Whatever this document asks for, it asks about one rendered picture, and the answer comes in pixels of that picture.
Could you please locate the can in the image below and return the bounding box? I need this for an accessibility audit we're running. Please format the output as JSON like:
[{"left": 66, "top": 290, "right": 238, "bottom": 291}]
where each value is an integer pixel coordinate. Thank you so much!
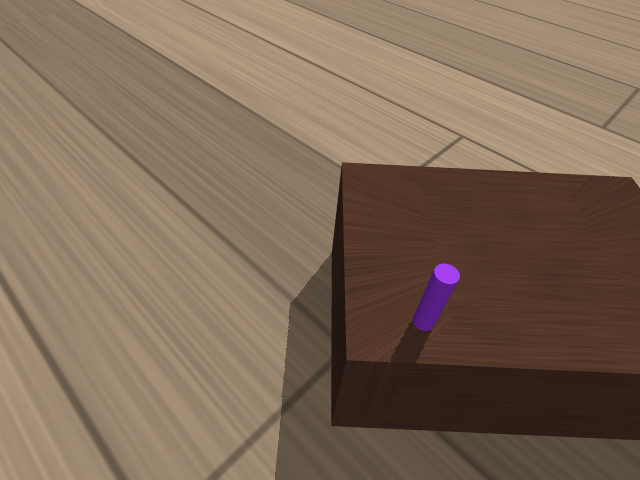
[{"left": 413, "top": 264, "right": 460, "bottom": 331}]

